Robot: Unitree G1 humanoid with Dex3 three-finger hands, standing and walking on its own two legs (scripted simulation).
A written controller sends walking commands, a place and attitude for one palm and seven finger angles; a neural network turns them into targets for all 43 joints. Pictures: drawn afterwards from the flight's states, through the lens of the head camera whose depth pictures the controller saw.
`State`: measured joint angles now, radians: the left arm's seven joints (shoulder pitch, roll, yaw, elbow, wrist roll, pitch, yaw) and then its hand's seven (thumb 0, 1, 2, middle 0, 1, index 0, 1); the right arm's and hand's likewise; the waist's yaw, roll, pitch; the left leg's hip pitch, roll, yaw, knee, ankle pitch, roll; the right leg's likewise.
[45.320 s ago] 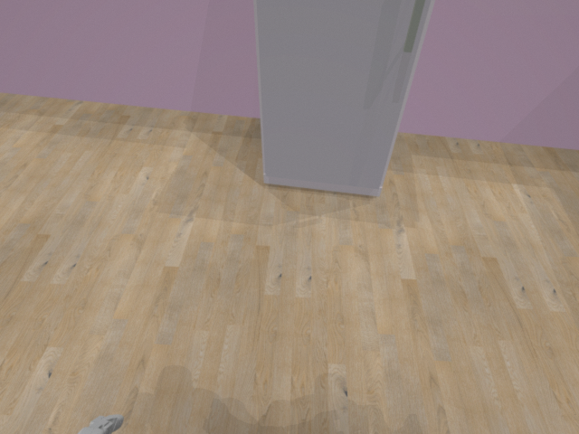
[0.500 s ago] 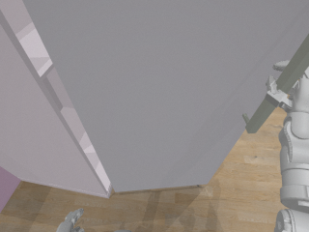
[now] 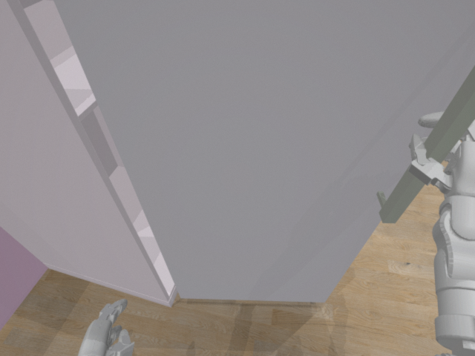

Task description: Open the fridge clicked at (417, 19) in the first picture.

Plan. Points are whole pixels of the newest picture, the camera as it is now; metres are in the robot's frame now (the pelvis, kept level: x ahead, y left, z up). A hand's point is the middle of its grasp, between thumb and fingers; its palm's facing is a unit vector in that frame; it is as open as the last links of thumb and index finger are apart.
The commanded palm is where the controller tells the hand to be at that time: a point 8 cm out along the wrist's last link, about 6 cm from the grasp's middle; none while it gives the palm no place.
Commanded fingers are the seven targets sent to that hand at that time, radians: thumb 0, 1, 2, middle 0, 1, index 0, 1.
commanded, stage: stop walking and hold the door back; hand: right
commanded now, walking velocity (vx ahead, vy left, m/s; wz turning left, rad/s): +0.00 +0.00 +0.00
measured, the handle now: (428, 139) +0.42 -0.24 +0.18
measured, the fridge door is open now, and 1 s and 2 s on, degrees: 75 79 78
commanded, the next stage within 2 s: loosen the grip on the handle in 0.14 s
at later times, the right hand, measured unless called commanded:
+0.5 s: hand (428, 180) +0.35 -0.23 +0.17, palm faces +0.35 +0.92 -0.18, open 9.3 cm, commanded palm +0.32 -0.26 +0.17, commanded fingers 0.00 0.55 -0.20 0.40 1.33 0.40 1.33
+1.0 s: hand (446, 187) +0.35 -0.26 +0.16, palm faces +0.36 +0.91 -0.21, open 14.6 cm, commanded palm +0.31 -0.31 +0.16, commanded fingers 0.00 0.55 -0.20 0.25 1.15 0.25 1.15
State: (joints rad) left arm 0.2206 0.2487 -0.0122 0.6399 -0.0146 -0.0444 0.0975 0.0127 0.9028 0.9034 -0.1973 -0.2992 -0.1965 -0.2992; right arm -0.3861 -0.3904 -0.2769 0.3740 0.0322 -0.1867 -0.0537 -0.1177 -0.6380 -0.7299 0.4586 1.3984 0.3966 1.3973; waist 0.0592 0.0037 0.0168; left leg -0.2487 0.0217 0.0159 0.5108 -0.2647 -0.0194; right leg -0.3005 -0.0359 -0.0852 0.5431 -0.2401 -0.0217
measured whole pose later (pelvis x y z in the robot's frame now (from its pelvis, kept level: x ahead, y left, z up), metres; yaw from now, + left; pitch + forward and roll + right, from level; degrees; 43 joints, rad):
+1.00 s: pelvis +0.01 +0.03 -0.01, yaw +0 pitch +4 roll +0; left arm 0.24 0.26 -0.02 0.67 -0.02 -0.12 0.09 0.01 0.90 0.90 -0.20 -0.30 -0.20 -0.30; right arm -0.26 -0.42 -0.41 0.34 0.12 -0.26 0.09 -0.01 0.55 -0.21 0.29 1.18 0.27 1.16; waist -0.02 -0.02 -0.05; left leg -0.40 -0.01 0.03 0.67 -0.35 0.02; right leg -0.43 -0.04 -0.02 0.66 -0.30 0.01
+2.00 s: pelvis +0.00 +0.00 -0.02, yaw -2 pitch +3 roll +2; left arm 0.24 0.25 -0.05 0.63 -0.02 -0.14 0.13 0.01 0.90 0.90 -0.20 -0.30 -0.20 -0.30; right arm -0.05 -0.49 -0.55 0.20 0.26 -0.24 0.29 -0.02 0.55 -0.20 0.26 1.15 0.26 1.15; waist -0.05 -0.02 -0.07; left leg -0.38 0.02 0.05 0.67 -0.35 -0.02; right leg -0.46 -0.01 0.00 0.73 -0.33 -0.02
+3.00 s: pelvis +0.01 +0.00 +0.00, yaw -2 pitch -2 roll +2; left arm 0.23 0.24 -0.06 0.62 -0.02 -0.27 0.09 0.02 0.90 0.90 -0.20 -0.30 -0.20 -0.30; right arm 0.29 -0.42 -0.46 -0.21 0.15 -0.02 0.02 -0.01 0.33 -0.31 0.25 1.02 0.25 1.02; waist -0.06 -0.03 -0.02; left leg -0.20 0.02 0.05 0.53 -0.30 -0.02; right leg -0.28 -0.01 0.00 0.60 -0.29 -0.02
